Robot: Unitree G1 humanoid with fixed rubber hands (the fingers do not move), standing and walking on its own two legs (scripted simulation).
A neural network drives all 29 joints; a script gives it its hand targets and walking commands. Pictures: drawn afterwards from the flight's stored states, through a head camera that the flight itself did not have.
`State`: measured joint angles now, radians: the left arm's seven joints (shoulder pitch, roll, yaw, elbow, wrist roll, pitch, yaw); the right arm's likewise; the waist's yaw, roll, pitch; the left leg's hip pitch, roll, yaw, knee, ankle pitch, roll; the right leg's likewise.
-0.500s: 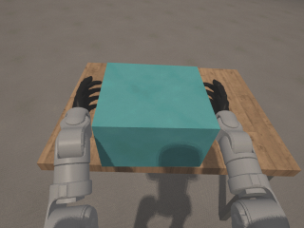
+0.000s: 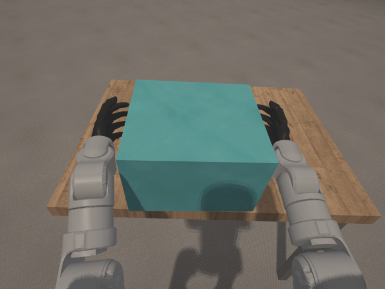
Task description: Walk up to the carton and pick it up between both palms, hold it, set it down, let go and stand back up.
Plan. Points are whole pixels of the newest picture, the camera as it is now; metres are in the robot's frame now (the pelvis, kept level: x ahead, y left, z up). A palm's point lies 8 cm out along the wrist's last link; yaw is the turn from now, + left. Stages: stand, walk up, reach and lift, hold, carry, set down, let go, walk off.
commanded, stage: hold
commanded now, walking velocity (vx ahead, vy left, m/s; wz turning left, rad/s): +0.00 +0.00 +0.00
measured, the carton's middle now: (193, 143) +0.37 +0.00 +0.13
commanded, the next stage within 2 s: none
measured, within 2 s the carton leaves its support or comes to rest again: neither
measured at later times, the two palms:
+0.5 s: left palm (104, 137) +0.35 +0.17 +0.17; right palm (277, 139) +0.36 -0.17 +0.16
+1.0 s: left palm (104, 135) +0.35 +0.18 +0.17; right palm (278, 137) +0.36 -0.17 +0.17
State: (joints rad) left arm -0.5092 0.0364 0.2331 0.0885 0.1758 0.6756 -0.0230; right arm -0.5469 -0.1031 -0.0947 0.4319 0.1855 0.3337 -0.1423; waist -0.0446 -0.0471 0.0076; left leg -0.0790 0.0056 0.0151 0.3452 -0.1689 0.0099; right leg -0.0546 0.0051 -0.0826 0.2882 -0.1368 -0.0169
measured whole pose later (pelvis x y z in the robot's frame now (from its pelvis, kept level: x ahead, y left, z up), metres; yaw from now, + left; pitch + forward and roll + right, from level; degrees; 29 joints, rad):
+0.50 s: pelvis +0.00 +0.00 +0.00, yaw +0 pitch -6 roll -1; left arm -0.51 0.04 0.23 0.09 0.18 0.68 -0.02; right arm -0.55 -0.10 -0.09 0.43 0.19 0.33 -0.14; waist -0.04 -0.05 0.01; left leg -0.08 0.01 0.02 0.35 -0.17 0.01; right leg -0.05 0.01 -0.08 0.29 -0.14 -0.02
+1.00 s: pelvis +0.00 +0.00 +0.00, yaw +0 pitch -6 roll -1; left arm -0.51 0.04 0.24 0.08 0.18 0.70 -0.03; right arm -0.56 -0.10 -0.09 0.42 0.19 0.36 -0.14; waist -0.05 -0.05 0.00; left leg -0.07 0.01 0.02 0.35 -0.18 0.01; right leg -0.05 0.01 -0.07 0.29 -0.14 -0.01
